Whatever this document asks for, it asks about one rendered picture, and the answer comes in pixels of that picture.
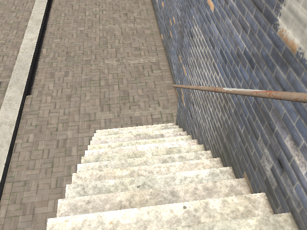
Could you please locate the stairs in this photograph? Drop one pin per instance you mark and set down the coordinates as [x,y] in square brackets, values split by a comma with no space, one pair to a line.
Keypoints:
[157,177]

